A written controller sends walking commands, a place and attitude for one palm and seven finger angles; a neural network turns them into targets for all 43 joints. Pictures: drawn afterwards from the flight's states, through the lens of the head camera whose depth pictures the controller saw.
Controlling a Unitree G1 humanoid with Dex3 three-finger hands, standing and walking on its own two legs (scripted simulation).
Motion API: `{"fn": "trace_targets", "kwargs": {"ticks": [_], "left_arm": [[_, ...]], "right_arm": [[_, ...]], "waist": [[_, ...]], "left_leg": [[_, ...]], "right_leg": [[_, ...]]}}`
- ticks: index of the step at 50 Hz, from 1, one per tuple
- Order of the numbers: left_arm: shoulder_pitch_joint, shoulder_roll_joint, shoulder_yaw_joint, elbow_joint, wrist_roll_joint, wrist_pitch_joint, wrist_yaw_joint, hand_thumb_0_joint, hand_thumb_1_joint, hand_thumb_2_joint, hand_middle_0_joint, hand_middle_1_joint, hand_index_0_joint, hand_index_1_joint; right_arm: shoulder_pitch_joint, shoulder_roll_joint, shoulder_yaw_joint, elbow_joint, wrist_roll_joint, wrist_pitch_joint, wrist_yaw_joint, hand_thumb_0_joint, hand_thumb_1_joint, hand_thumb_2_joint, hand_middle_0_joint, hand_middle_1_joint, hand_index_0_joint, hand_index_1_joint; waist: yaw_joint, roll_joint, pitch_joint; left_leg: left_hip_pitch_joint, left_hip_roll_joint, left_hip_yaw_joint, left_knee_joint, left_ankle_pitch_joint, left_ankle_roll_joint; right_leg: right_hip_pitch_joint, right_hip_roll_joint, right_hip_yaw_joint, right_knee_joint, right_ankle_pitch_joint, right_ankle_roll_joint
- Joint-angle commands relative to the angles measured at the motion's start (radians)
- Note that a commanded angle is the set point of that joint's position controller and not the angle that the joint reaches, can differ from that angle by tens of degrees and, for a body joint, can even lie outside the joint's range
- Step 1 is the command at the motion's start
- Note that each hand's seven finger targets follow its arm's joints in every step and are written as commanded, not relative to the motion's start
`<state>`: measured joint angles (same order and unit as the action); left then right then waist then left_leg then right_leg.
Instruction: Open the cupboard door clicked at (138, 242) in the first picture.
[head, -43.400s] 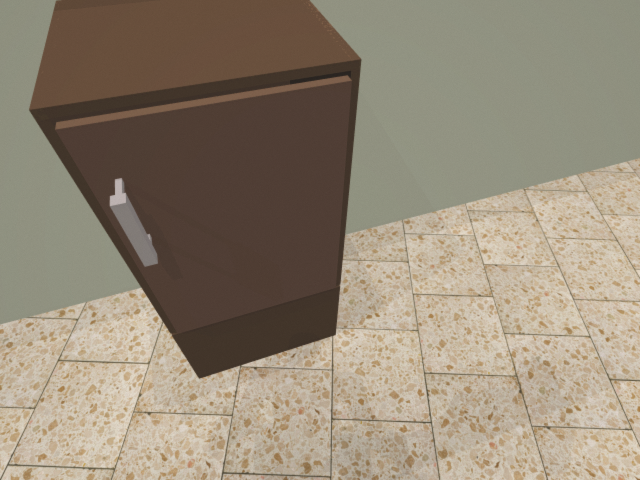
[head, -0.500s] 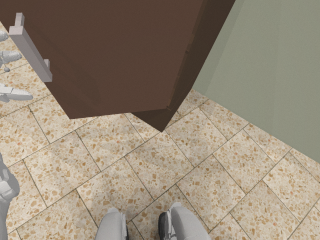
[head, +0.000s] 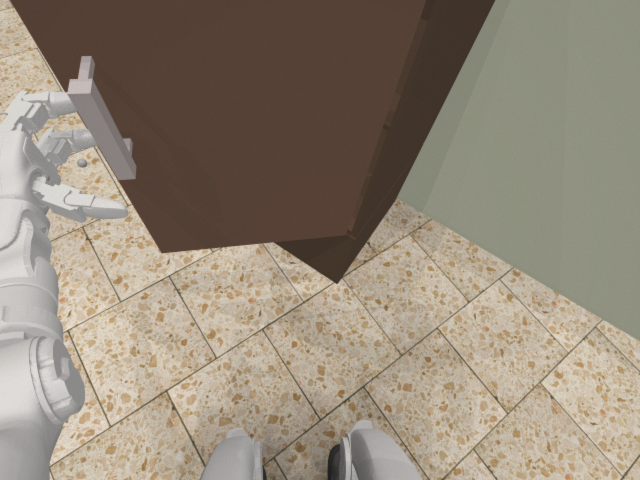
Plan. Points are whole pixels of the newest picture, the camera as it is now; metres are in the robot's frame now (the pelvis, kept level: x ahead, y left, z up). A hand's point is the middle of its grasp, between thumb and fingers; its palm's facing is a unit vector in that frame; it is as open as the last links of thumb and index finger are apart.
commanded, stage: slide the fingers in behind the handle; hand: left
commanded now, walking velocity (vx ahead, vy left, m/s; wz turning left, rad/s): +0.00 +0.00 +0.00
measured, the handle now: (108, 123) +0.54 +0.24 +0.06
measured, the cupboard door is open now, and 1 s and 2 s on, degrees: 43 43 44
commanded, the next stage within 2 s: close the thumb around the handle in 0.94 s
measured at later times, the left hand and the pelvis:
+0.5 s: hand (117, 156) +0.48 +0.22 +0.07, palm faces +0.11 -0.99 -0.01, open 14.0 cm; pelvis +0.00 -0.01 +0.00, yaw +0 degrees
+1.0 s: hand (118, 159) +0.48 +0.22 +0.07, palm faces +0.11 -0.99 +0.00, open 14.0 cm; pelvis +0.00 -0.01 +0.00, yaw +0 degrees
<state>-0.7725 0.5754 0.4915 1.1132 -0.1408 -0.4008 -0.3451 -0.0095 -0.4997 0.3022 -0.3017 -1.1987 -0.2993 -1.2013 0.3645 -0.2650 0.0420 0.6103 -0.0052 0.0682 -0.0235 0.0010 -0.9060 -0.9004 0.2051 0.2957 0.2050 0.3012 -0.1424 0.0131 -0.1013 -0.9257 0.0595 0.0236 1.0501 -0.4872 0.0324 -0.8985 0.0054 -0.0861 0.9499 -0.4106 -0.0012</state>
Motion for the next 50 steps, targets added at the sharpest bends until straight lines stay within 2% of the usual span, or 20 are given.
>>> {"fn": "trace_targets", "kwargs": {"ticks": [1,4,5,6,10,14,16,20,21,23,27,28,31,35,39,40,42,45,46,50], "left_arm": [[-0.431,0.239,-0.019,-0.212,-0.002,-0.081,0.016,0.0,-0.5,0.3,-0.3,-1.2,-0.3,-1.2],[-0.439,0.246,-0.002,-0.239,-0.005,-0.085,0.032,0.0,-0.5,0.3,-0.3,-1.2,-0.3,-1.2],[-0.41,0.28,0.033,-0.241,-0.007,-0.088,0.037,0.0,-0.5,0.3,-0.3,-1.2,-0.3,-1.2],[-0.408,0.253,0.009,-0.25,-0.007,-0.086,0.038,0.0,-0.5,0.3,-0.3,-1.2,-0.3,-1.2],[-0.391,0.241,0.006,-0.208,-0.007,-0.071,0.053,0.0,-0.5,0.3,-0.3,-1.2,-0.3,-1.2],[-0.389,0.249,0.009,-0.213,0.007,-0.067,0.067,0.0,-0.5,0.3,-0.3,-1.2,-0.3,-1.2],[-0.403,0.215,-0.008,-0.217,0.002,-0.078,0.071,0.0,-0.5,0.3,-0.3,-1.2,-0.3,-1.2],[-0.413,0.24,0.01,-0.216,0.001,-0.094,0.076,0.0,-0.5,0.3,-0.3,-1.2,-0.3,-1.2],[-0.413,0.219,-0.009,-0.213,0.006,-0.093,0.076,0.0,-0.5,0.3,-0.3,-1.2,-0.3,-1.2],[-0.42,0.192,-0.027,-0.206,0.009,-0.09,0.08,0.0,-0.5,0.3,-0.3,-1.2,-0.3,-1.2],[-0.405,0.196,-0.019,-0.202,0.002,-0.082,0.083,0.0,-0.5,0.3,-0.3,-1.2,-0.3,-1.2],[-0.416,0.236,0.007,-0.195,0.007,-0.082,0.087,0.0,-0.5,0.3,-0.3,-1.2,-0.3,-1.2],[-0.436,0.231,-0.003,-0.229,0.015,-0.09,0.095,0.0,-0.5,0.3,-0.3,-1.2,-0.3,-1.2],[-0.426,0.246,0.016,-0.222,0.013,-0.098,0.1,0.0,-0.5,0.3,-0.3,-1.2,-0.3,-1.2],[-0.407,0.19,-0.022,-0.235,0.008,-0.094,0.089,0.0,-0.5,0.3,-0.3,-1.2,-0.3,-1.2],[-0.379,0.185,-0.018,-0.215,0.001,-0.09,0.084,0.0,-0.5,0.3,-0.3,-1.2,-0.3,-1.2],[-0.38,0.195,-0.016,-0.178,-0.004,-0.075,0.076,0.0,-0.5,0.3,-0.3,-1.2,-0.3,-1.2],[-0.399,0.213,-0.009,-0.217,0.001,-0.078,0.071,0.0,-0.5,0.3,-0.3,-1.2,-0.3,-1.2],[-0.417,0.185,-0.031,-0.214,0.0,-0.079,0.073,0.0,-0.5,0.3,-0.3,-1.2,-0.3,-1.2],[-0.425,0.229,0.003,-0.212,0.0,-0.099,0.082,0.0,-0.5,0.3,-0.3,-1.2,-0.3,-1.2]], "right_arm": [[0.153,-0.192,-0.07,-0.04,-0.002,-0.018,-0.014,0.0,-0.9,-0.9,0.2,0.3,0.2,0.3],[0.157,-0.193,-0.073,-0.038,-0.005,-0.021,-0.014,0.0,-0.9,-0.9,0.2,0.3,0.2,0.3],[0.165,-0.197,-0.075,-0.04,-0.008,-0.021,-0.015,0.0,-0.9,-0.9,0.2,0.3,0.2,0.3],[0.16,-0.191,-0.072,-0.044,-0.006,-0.021,-0.011,0.0,-0.9,-0.9,0.2,0.3,0.2,0.3],[0.157,-0.191,-0.07,-0.044,-0.004,-0.018,-0.01,0.0,-0.9,-0.9,0.2,0.3,0.2,0.3],[0.157,-0.188,-0.071,-0.049,-0.002,-0.016,-0.01,0.0,-0.9,-0.9,0.2,0.3,0.2,0.3],[0.162,-0.184,-0.075,-0.045,-0.004,-0.019,-0.008,0.0,-0.9,-0.9,0.2,0.3,0.2,0.3],[0.164,-0.186,-0.073,-0.042,-0.006,-0.024,-0.009,0.0,-0.9,-0.9,0.2,0.3,0.2,0.3],[0.159,-0.18,-0.072,-0.041,-0.003,-0.024,-0.007,0.0,-0.9,-0.9,0.2,0.3,0.2,0.3],[0.161,-0.18,-0.075,-0.034,-0.005,-0.027,-0.005,0.0,-0.9,-0.9,0.2,0.3,0.2,0.3],[0.161,-0.179,-0.075,-0.038,-0.002,-0.028,-0.005,0.0,-0.9,-0.9,0.2,0.3,0.2,0.3],[0.164,-0.182,-0.074,-0.034,-0.002,-0.027,-0.008,0.0,-0.9,-0.9,0.2,0.3,0.2,0.3],[0.161,-0.178,-0.073,-0.04,-0.003,-0.028,-0.006,0.0,-0.9,-0.9,0.2,0.3,0.2,0.3],[0.163,-0.18,-0.072,-0.039,-0.006,-0.03,-0.007,0.0,-0.9,-0.9,0.2,0.3,0.2,0.3],[0.159,-0.174,-0.076,-0.04,-0.004,-0.032,-0.004,0.0,-0.9,-0.9,0.2,0.3,0.2,0.3],[0.166,-0.177,-0.077,-0.04,-0.004,-0.032,-0.003,0.0,-0.9,-0.9,0.2,0.3,0.2,0.3],[0.163,-0.18,-0.074,-0.037,0.001,-0.028,-0.007,0.0,-0.9,-0.9,0.2,0.3,0.2,0.3],[0.161,-0.181,-0.076,-0.045,0.001,-0.028,-0.009,0.0,-0.9,-0.9,0.2,0.3,0.2,0.3],[0.158,-0.177,-0.076,-0.039,0.001,-0.029,-0.007,0.0,-0.9,-0.9,0.2,0.3,0.2,0.3],[0.159,-0.183,-0.075,-0.037,-0.002,-0.035,-0.01,0.0,-0.9,-0.9,0.2,0.3,0.2,0.3]], "waist": [[-0.016,0.186,-0.416],[-0.008,0.175,-0.469],[0.007,0.175,-0.498],[0.007,0.201,-0.512],[-0.005,0.117,-0.436],[0.004,0.124,-0.437],[-0.006,0.119,-0.449],[-0.004,0.106,-0.448],[-0.002,0.14,-0.454],[-0.009,0.137,-0.444],[-0.009,0.119,-0.456],[-0.002,0.104,-0.439],[-0.003,0.145,-0.471],[-0.002,0.103,-0.457],[0.0,0.142,-0.488],[-0.002,0.12,-0.484],[-0.013,0.066,-0.436],[0.002,0.13,-0.452],[-0.01,0.132,-0.45],[-0.009,0.094,-0.438]], "left_leg": [[0.379,-0.02,-0.089,-0.124,0.426,-0.023],[0.393,-0.021,-0.09,-0.121,0.443,-0.023],[0.406,-0.02,-0.093,-0.116,0.488,-0.025],[0.418,-0.021,-0.091,-0.117,0.504,-0.028],[0.331,-0.025,-0.078,-0.125,0.42,-0.014],[0.302,-0.03,-0.067,-0.131,0.397,-0.012],[0.322,-0.028,-0.068,-0.125,0.404,-0.01],[0.283,-0.032,-0.064,-0.12,0.377,-0.006],[0.291,-0.034,-0.059,-0.12,0.377,-0.008],[0.306,-0.031,-0.063,-0.12,0.373,-0.009],[0.275,-0.035,-0.051,-0.116,0.37,-0.004],[0.257,-0.034,-0.054,-0.118,0.366,-0.005],[0.287,-0.036,-0.055,-0.115,0.391,-0.006],[0.261,-0.035,-0.055,-0.11,0.385,-0.002],[0.307,-0.034,-0.051,-0.114,0.419,-0.008],[0.307,-0.034,-0.052,-0.109,0.428,-0.004],[0.246,-0.035,-0.046,-0.116,0.384,-0.001],[0.271,-0.038,-0.049,-0.118,0.393,-0.003],[0.285,-0.037,-0.049,-0.116,0.389,-0.004],[0.254,-0.037,-0.055,-0.111,0.359,0.0]], "right_leg": [[0.1,0.042,0.031,-0.073,0.237,-0.021],[0.131,0.041,0.033,-0.071,0.257,-0.02],[0.147,0.043,0.032,-0.061,0.281,-0.024],[0.146,0.042,0.033,-0.062,0.289,-0.021],[0.177,0.042,0.036,-0.074,0.278,-0.017],[0.202,0.038,0.045,-0.076,0.285,-0.017],[0.188,0.041,0.046,-0.077,0.289,-0.015],[0.218,0.039,0.056,-0.072,0.291,-0.017],[0.209,0.036,0.059,-0.073,0.289,-0.016],[0.183,0.038,0.053,-0.077,0.274,-0.015],[0.222,0.036,0.063,-0.078,0.303,-0.012],[0.229,0.034,0.062,-0.075,0.301,-0.014],[0.225,0.035,0.064,-0.067,0.32,-0.013],[0.245,0.036,0.066,-0.066,0.325,-0.014],[0.237,0.035,0.062,-0.068,0.345,-0.013],[0.238,0.039,0.062,-0.068,0.355,-0.015],[0.256,0.036,0.067,-0.077,0.346,-0.008],[0.245,0.034,0.066,-0.07,0.339,-0.017],[0.221,0.035,0.064,-0.075,0.327,-0.013],[0.229,0.036,0.069,-0.072,0.305,-0.014]]}}
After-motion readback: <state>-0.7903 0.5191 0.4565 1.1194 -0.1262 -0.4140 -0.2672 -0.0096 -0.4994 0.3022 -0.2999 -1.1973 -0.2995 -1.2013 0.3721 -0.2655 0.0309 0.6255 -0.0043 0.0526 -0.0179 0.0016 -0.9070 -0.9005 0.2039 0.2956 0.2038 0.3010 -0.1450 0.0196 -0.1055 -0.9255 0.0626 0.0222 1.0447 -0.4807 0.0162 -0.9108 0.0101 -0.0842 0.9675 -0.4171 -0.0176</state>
